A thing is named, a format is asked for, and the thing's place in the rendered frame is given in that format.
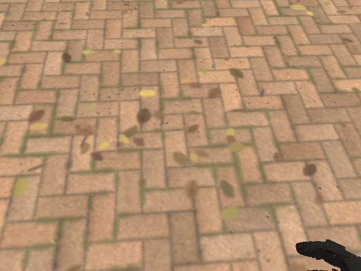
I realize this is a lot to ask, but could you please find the robot right hand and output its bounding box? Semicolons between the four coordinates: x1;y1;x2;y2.
296;239;361;271

